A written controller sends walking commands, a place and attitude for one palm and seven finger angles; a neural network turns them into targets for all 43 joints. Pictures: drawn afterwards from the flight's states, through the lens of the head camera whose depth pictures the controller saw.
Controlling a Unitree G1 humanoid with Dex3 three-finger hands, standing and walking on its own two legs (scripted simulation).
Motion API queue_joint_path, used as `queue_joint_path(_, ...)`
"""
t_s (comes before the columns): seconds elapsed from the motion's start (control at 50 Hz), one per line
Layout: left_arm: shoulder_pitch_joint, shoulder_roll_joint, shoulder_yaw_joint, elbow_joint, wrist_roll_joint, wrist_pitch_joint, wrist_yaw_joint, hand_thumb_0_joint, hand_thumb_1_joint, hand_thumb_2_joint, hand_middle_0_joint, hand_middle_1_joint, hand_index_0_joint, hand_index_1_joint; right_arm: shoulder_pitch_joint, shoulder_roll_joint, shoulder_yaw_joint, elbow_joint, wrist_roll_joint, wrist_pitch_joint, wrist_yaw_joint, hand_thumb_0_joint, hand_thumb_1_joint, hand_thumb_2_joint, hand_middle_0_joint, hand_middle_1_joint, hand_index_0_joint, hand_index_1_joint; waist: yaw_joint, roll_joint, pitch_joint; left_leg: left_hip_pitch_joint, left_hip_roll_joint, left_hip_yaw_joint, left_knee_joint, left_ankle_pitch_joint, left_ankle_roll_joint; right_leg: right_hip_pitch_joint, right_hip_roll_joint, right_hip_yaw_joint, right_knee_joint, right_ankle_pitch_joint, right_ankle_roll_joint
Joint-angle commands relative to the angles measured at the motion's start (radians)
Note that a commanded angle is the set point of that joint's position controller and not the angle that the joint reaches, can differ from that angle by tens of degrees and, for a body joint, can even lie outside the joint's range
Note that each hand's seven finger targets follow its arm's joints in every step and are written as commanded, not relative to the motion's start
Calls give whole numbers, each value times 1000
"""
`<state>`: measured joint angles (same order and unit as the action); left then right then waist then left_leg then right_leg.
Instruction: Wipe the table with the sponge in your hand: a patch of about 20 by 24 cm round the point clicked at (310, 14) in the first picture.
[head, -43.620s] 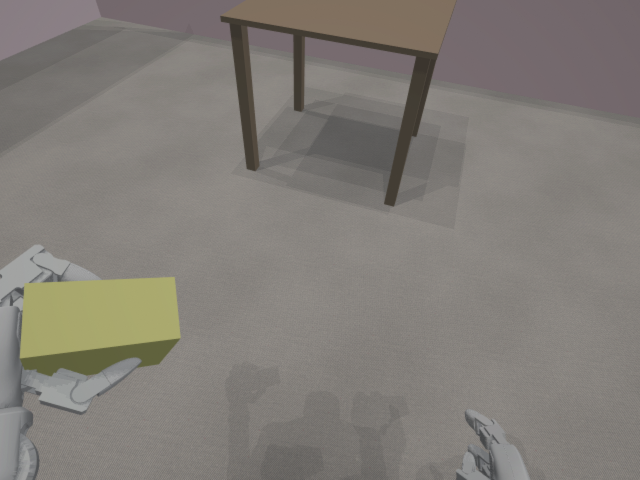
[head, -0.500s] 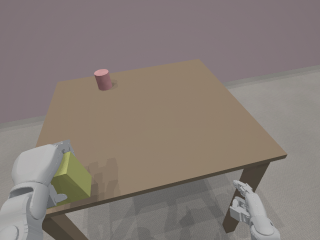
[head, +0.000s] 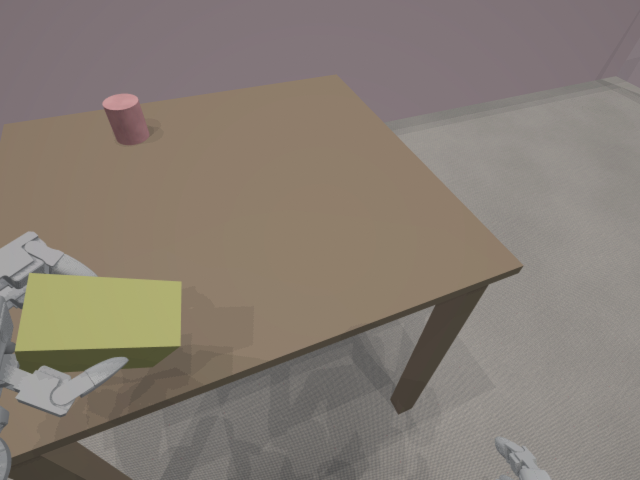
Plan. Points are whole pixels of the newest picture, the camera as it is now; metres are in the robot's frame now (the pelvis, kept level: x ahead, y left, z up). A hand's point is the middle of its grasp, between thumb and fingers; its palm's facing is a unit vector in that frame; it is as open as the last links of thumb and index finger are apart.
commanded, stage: step back with the hand held close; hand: left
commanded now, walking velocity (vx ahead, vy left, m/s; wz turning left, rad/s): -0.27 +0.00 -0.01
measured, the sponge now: (123, 327) +0.23 +0.20 +0.15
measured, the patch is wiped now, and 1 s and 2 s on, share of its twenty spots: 1.00 1.00 1.00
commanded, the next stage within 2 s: stop stepping back and stand still in 0.96 s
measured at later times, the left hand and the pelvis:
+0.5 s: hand out of the picture +0.14 +0.26 +0.17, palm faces +0.41 -0.85 -0.32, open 10.0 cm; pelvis -0.06 +0.01 -0.01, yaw +4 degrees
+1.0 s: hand out of the picture +0.03 +0.25 +0.18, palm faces +0.30 -0.89 -0.33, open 10.0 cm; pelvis -0.18 +0.02 +0.00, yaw -1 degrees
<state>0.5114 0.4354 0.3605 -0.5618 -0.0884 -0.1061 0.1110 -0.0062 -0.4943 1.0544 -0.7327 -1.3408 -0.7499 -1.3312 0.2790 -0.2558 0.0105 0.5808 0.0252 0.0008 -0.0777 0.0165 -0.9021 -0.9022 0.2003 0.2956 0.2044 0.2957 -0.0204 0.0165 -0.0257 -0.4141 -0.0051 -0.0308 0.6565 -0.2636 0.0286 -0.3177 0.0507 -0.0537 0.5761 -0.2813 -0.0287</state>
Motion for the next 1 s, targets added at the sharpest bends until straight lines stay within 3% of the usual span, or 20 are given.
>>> queue_joint_path(0.0,-12,153,124,-211,2,-75,34,0,100,1300,-1200,-1600,-1200,-1600,-169,-115,-42,-195,-2,-86,-5,0,-900,-900,200,300,200,300,35,55,-149,51,127,-195,-157,59,36,11,-127,99,-48,142,-10)
queue_joint_path(0.1,-43,144,119,-269,33,-89,42,0,100,1300,-1200,-1600,-1200,-1600,-162,-130,-41,-171,-25,-129,-5,0,-900,-900,200,300,200,300,41,191,-122,-38,184,-299,-327,-108,75,61,-31,80,49,-29,23)
queue_joint_path(0.22,-77,116,114,-199,53,-88,30,0,100,1300,-1200,-1600,-1200,-1600,-134,-128,-44,-155,-26,-144,2,0,-900,-900,200,300,200,300,34,121,-99,-136,181,-267,-304,-270,85,147,-24,97,-5,36,25)
queue_joint_path(0.26,-95,130,122,-180,55,-85,25,0,100,1300,-1200,-1600,-1200,-1600,-133,-134,-48,-158,-25,-133,2,0,-900,-900,200,300,200,300,22,59,-78,-194,134,-219,-234,-381,66,138,-74,143,-39,76,-1)
queue_joint_path(0.34,-148,112,71,-193,28,-90,35,0,100,1300,-1200,-1600,-1200,-1600,-130,-97,-42,-151,-17,-117,7,0,-900,-900,200,300,200,300,0,-95,-95,29,46,-94,97,-161,-2,-142,-274,313,-183,171,-102)
queue_joint_path(0.42,-149,135,84,-225,21,-89,45,0,100,1300,-1200,-1600,-1200,-1600,-142,-87,-44,-172,-3,-95,10,0,-900,-900,200,300,200,300,-9,-116,-106,87,58,-70,144,-99,-11,-181,-330,288,-141,286,-106)
queue_joint_path(0.48,-123,150,123,-285,29,-102,50,0,100,1300,-1200,-1600,-1200,-1600,-161,-101,-42,-198,-10,-87,6,0,-900,-900,200,300,200,300,9,104,-74,23,144,-180,-130,-183,38,-194,-174,154,26,75,-30)
queue_joint_path(0.52,-150,145,148,-301,56,-111,53,0,100,1300,-1200,-1600,-1200,-1600,-175,-124,-54,-194,-27,-113,11,0,-900,-900,200,300,200,300,13,322,-82,-134,320,-394,-445,-485,111,-81,4,73,386,-186,40)
queue_joint_path(0.54,-178,153,162,-281,68,-111,54,0,100,1300,-1200,-1600,-1200,-1600,-163,-116,-60,-176,-32,-127,14,0,-900,-900,200,300,200,300,12,289,-85,-192,365,-414,-493,-518,130,-44,22,102,579,-191,52)
queue_joint_path(0.58,-214,124,127,-259,52,-95,51,0,100,1300,-1200,-1600,-1200,-1600,-142,-94,-66,-151,-25,-142,22,0,-900,-900,200,300,200,300,14,136,-98,-7,332,-330,-386,-296,122,-205,-12,131,602,-215,46)
queue_joint_path(0.7,-189,63,59,-249,38,-81,40,0,100,1300,-1200,-1600,-1200,-1600,-168,-89,-43,-139,-19,-160,28,0,-900,-900,200,300,200,300,35,236,-124,24,265,-181,-420,-302,38,-2,3,43,175,-195,30)
queue_joint_path(0.76,-137,118,104,-219,37,-96,29,0,100,1300,-1200,-1600,-1200,-1600,-149,-86,-50,-132,-25,-139,30,0,-900,-900,200,300,200,300,37,179,-165,23,191,-86,-221,-285,-29,106,-41,39,-126,-55,-18)
queue_joint_path(0.78,-152,96,74,-243,32,-112,24,0,100,1300,-1200,-1600,-1200,-1600,-145,-58,-43,-129,-17,-131,29,0,-900,-900,200,300,200,300,32,55,-165,93,111,-8,30,-230,-54,20,-133,89,-262,35,-58)
queue_joint_path(0.8,-175,140,90,-269,31,-135,29,0,100,1300,-1200,-1600,-1200,-1600,-163,-42,-33,-127,-12,-135,26,0,-900,-900,200,300,200,300,34,-161,-126,77,34,60,397,-199,-82,-78,-307,241,-340,219,-138)
queue_joint_path(0.82,-152,118,66,-227,31,-123,24,0,100,1300,-1200,-1600,-1200,-1600,-166,-56,-49,-138,8,-138,22,0,-900,-900,200,300,200,300,36,-352,-98,-35,-22,16,682,-271,-83,-152,-422,356,-331,391,-198)
queue_joint_path(0.84,-156,114,75,-226,27,-109,15,0,100,1300,-1200,-1600,-1200,-1600,-187,-52,-55,-157,14,-130,26,0,-900,-900,200,300,200,300,19,-347,-58,-75,23,-68,794,-268,-77,-182,-429,321,-265,503,-202)
queue_joint_path(0.9,-153,134,117,-217,30,-114,25,0,100,1300,-1200,-1600,-1200,-1600,-217,-14,-3,-171,-11,-82,22,0,-900,-900,200,300,200,300,1,-68,-30,-86,82,-45,449,-246,-55,-63,-348,180,-112,647,-110)
queue_joint_path(0.94,-123,155,146,-227,28,-133,37,0,100,1300,-1200,-1600,-1200,-1600,-200,-36,-18,-170,-1,-96,8,0,-900,-900,200,300,200,300,0,-60,-90,-34,57,2,99,-191,-50,20,-321,190,9,698,-84)
queue_joint_path(0.96,-96,166,157,-220,23,-133,42,0,100,1300,-1200,-1600,-1200,-1600,-181,-62,-33,-163,4,-105,-1,0,-900,-900,200,300,200,300,-9,-26,-103,43,59,14,-124,-66,-45,21,-307,174,85,654,-59)
queue_joint_path(0.98,-108,157,161,-285,16,-150,43,0,100,1300,-1200,-1600,-1200,-1600,-169,-74,-46,-178,4,-114,1,0,-900,-900,200,300,200,300,-1,73,-141,174,129,-19,-251,162,-17,-47,-219,123,181,407,-17)
